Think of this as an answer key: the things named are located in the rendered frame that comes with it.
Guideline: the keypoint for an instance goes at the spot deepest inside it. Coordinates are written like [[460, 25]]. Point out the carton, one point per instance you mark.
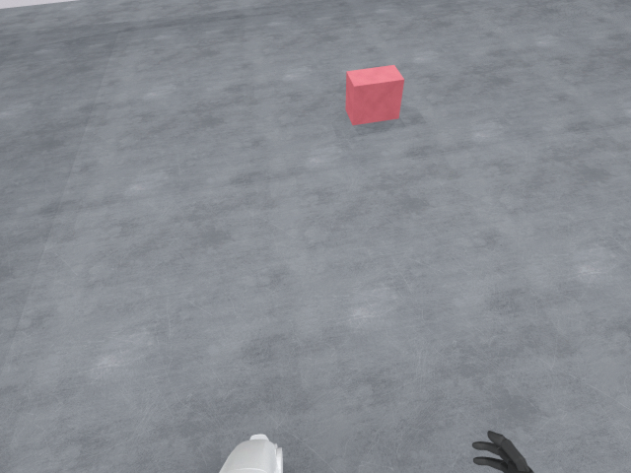
[[373, 94]]

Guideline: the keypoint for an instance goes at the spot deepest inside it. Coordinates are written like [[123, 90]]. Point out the robot left thigh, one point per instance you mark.
[[254, 456]]

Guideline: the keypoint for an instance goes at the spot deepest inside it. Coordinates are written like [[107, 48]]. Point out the robot right hand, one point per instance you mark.
[[513, 461]]

